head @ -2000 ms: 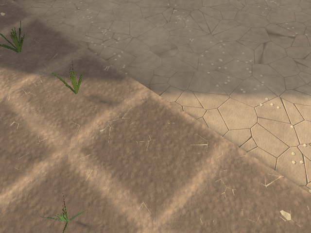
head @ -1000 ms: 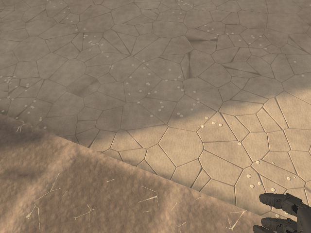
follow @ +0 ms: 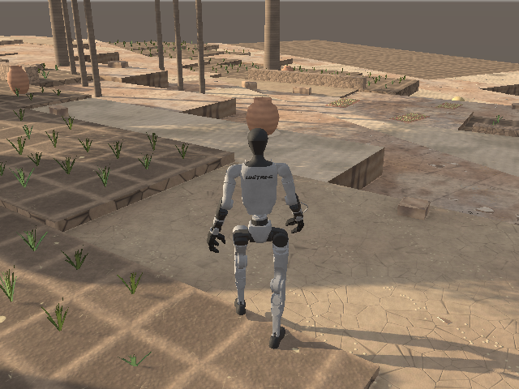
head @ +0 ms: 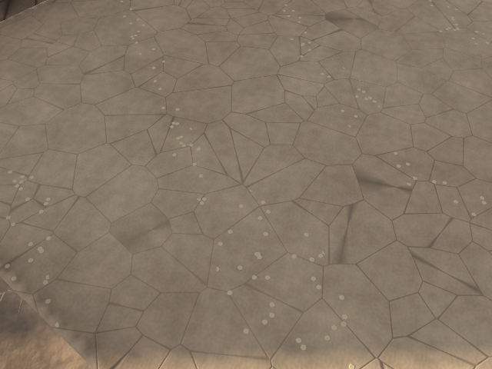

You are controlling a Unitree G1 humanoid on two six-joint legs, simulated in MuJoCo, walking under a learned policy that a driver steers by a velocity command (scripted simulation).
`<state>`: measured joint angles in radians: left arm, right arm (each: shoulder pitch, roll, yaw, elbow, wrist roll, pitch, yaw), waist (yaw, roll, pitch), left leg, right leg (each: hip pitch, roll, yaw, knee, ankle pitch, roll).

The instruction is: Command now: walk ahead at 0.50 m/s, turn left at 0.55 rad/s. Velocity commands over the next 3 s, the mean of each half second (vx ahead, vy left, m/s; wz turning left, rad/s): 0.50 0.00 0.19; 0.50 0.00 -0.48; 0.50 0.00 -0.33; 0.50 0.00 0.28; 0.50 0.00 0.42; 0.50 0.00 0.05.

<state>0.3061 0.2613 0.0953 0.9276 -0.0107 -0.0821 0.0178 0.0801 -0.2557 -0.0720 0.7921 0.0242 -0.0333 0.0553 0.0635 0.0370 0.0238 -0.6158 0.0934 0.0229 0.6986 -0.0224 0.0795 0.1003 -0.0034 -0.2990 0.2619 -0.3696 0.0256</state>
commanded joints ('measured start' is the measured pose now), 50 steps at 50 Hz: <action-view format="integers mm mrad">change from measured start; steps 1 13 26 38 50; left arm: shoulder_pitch -57 -233 -289 -107 -5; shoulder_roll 194 83 96 163 47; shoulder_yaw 42 -2 -32 4 -18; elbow -64 -182 -190 -197 -226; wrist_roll -17 2 -5 2 4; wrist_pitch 8 -42 -33 -9 30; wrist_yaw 9 -44 -111 -21 -7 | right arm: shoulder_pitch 2 164 239 71 213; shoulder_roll -105 -137 -139 -88 -213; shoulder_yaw -34 -44 -37 -11 -51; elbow -77 -16 49 -104 -125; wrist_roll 7 -8 -31 -58 -39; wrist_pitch -8 -69 -81 -67 -111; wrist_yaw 11 -48 -81 -90 -71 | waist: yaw -82 -75 -84 -73 -165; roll -133 -13 -19 -72 -40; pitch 7 -26 17 -60 -242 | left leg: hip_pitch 58 452 565 19 706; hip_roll -53 60 114 -13 113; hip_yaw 58 -273 -68 -103 -290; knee -33 -465 -71 177 -263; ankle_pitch -86 -37 157 -180 -73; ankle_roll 50 177 58 -146 26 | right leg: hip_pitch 38 -679 -605 -407 -484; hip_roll -296 -130 -22 -121 29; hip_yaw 56 341 310 674 617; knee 136 593 218 -6 543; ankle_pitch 969 216 508 471 130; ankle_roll -128 -51 -129 -312 -130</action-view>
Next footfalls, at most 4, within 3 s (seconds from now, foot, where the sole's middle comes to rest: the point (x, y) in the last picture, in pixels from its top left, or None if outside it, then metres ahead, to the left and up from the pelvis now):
0.06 left None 0.19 0.12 -0.77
0.56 right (283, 360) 0.52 -0.05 -0.83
0.98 left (227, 273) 0.78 0.13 -0.83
1.48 right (333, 241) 0.92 -0.20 -0.83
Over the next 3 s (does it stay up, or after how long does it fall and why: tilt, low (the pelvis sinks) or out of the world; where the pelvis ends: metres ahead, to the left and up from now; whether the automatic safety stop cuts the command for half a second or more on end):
stays up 1.67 -0.14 -0.06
